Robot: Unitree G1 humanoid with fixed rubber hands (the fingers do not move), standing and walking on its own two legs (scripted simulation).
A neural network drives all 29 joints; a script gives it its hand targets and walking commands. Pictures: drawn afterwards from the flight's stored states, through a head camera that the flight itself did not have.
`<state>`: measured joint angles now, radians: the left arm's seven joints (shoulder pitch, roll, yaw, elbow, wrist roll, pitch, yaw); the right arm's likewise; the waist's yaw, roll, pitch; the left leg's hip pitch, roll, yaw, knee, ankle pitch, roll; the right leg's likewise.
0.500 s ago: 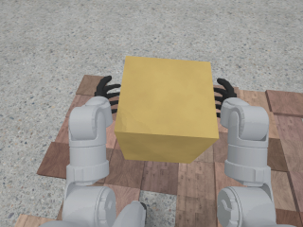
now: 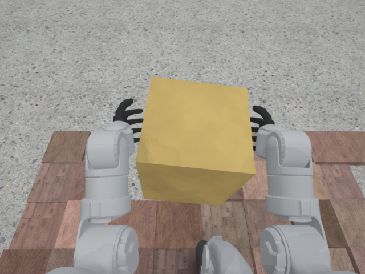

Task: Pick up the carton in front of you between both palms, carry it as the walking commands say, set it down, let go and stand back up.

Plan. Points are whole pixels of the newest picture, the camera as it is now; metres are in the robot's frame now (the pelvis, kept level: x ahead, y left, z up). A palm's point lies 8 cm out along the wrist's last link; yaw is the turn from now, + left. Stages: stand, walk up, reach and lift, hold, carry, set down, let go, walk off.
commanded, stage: carry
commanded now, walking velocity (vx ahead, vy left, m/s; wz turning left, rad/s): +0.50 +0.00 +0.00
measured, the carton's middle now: (190, 148) +0.39 -0.02 +0.01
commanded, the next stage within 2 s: none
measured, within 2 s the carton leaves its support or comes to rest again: neither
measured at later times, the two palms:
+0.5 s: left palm (120, 9) +0.67 +0.14 +0.20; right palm (238, 9) +0.67 -0.15 +0.21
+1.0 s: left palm out of the picture +0.92 +0.11 +0.15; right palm out of the picture +0.96 -0.17 +0.15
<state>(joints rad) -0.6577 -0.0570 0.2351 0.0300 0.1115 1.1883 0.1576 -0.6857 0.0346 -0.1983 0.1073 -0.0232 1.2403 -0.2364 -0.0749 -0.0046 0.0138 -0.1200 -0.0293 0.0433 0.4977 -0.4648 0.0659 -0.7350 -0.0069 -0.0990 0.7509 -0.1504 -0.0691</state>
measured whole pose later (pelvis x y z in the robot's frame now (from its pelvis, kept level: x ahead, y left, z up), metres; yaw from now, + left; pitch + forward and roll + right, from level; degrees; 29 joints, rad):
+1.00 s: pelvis +0.57 -0.04 +0.07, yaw -1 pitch +6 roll -1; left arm -0.74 -0.10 0.23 0.19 0.09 1.26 0.28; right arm -0.81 0.03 -0.29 0.27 -0.12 1.25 -0.21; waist 0.09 0.02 0.05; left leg -0.56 0.01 -0.01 0.91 -0.36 0.01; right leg -0.28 0.03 -0.07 0.47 -0.30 -0.06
